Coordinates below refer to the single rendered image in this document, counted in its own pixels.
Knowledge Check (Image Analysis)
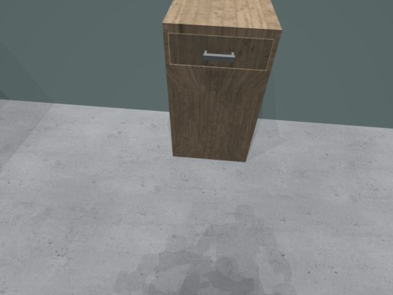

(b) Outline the drawer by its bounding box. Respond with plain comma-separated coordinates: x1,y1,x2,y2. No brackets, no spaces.
169,33,273,70

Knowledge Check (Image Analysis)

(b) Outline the cabinet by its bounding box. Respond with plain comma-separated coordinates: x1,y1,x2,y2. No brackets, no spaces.
162,0,282,162

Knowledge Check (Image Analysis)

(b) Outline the handle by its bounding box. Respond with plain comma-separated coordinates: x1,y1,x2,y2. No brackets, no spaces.
203,50,235,62

